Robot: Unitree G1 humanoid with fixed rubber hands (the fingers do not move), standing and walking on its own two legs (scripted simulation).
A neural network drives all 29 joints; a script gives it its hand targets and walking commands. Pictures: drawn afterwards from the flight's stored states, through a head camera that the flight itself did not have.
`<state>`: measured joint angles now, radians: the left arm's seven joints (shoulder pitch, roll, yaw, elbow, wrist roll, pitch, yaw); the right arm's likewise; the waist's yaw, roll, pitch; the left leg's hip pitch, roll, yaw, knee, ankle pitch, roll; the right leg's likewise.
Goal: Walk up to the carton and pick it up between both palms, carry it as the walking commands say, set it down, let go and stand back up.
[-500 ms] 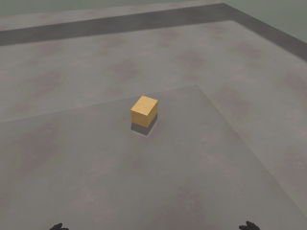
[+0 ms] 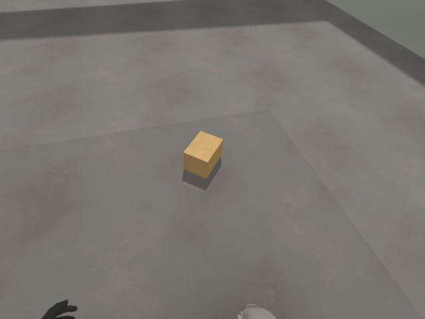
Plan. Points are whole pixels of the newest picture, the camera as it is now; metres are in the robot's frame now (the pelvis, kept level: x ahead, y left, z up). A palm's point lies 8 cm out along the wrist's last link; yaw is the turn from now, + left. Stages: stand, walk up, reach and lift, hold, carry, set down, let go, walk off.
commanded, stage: walk up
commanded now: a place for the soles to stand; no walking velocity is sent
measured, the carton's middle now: (203, 154) +1.15 -0.02 -0.68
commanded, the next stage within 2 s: none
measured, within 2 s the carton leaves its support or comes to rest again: neither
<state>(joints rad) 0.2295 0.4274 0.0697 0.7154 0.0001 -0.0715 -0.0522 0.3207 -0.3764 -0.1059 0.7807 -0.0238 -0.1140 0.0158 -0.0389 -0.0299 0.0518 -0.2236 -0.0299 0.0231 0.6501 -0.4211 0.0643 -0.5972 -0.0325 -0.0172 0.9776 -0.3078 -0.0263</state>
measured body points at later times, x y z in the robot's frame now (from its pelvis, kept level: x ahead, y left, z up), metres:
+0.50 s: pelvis +0.10 -0.01 -0.01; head +0.12 +0.00 +0.44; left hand +0.23 +0.31 -0.10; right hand +0.17 -0.33 -0.10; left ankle +0.11 +0.08 -0.72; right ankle +0.17 -0.15 -0.69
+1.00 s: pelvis +0.21 -0.05 -0.01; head +0.21 -0.05 +0.44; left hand +0.32 +0.28 -0.10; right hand +0.30 -0.37 -0.11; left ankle +0.24 +0.08 -0.70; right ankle +0.26 -0.15 -0.72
